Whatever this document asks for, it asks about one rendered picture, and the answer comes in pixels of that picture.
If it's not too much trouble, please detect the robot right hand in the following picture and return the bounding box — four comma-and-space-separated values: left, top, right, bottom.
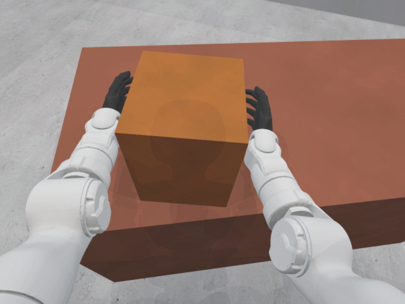
245, 86, 273, 131

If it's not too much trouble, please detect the robot right upper arm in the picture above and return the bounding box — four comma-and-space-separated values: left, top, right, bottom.
269, 215, 405, 304

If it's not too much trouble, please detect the robot left forearm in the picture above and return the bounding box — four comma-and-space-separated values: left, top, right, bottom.
25, 108, 120, 232

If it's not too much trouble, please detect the robot left upper arm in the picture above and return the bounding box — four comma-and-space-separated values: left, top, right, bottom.
0, 177, 111, 304

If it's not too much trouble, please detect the carton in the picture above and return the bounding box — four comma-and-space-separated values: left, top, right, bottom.
115, 51, 249, 207

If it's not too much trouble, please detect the pedestal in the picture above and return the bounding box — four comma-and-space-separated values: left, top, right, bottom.
50, 39, 405, 282

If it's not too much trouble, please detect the robot right forearm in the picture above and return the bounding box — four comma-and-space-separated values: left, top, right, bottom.
244, 129, 352, 246

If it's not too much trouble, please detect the robot left hand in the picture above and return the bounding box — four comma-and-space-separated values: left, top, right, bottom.
102, 71, 134, 114

